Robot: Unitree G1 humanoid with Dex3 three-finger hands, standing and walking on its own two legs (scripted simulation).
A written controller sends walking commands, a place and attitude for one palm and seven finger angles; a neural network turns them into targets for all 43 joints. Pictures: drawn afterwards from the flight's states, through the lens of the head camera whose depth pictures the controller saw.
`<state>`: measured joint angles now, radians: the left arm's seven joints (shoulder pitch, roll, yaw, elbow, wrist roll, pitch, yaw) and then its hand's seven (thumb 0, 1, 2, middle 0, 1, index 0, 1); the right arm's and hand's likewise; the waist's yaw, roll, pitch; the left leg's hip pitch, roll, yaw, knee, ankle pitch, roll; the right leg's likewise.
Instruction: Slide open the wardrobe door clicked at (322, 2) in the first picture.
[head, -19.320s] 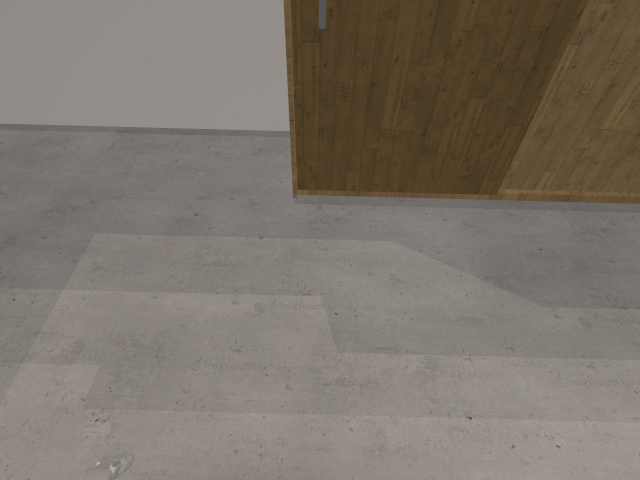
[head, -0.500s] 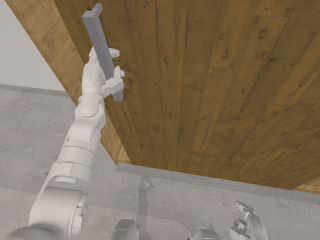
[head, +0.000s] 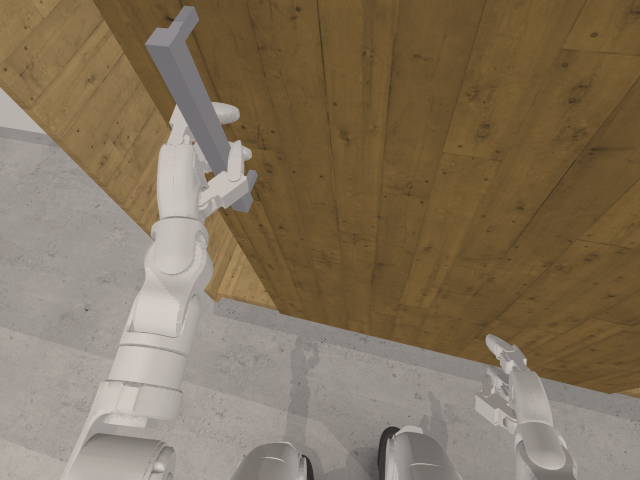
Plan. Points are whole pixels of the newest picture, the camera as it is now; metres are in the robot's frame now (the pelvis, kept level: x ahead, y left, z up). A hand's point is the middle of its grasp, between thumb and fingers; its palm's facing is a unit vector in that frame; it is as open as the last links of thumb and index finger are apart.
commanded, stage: step sideways, sliding the door along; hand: left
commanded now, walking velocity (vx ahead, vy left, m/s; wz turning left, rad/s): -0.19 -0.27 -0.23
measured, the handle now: (220, 129) +0.46 +0.16 +0.14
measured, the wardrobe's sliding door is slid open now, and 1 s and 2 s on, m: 0.22 0.63 0.67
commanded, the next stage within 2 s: stop walking and hold the door there in 1.54 s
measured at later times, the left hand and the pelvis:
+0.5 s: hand (429, 218) +0.36 -0.07 +0.12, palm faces -0.09 -0.99 -0.13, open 6.2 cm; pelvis -0.01 -0.13 +0.00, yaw -5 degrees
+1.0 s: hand out of the picture +0.33 -0.26 +0.12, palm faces -0.15 -0.97 -0.18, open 6.3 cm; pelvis -0.10 -0.29 +0.00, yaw -13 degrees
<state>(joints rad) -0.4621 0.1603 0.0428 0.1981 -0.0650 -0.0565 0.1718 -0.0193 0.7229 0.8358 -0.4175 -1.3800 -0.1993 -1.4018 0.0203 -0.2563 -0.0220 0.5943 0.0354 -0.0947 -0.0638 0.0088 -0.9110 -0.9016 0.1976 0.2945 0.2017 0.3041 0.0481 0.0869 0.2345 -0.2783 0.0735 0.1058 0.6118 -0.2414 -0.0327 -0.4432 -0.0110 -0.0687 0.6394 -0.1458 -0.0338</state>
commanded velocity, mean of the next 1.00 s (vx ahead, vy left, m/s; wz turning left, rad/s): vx -0.11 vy -0.28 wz -0.08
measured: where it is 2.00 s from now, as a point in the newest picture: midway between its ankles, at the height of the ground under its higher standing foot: outside the picture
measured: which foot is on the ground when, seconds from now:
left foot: down 0.00-0.28, up 0.30-0.46, down 0.48-0.78, up 0.80-0.98, down 1.00-1.00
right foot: down 0.00-0.00, up 0.02-0.24, down 0.26-0.48, up 0.50-0.76, down 0.78-1.00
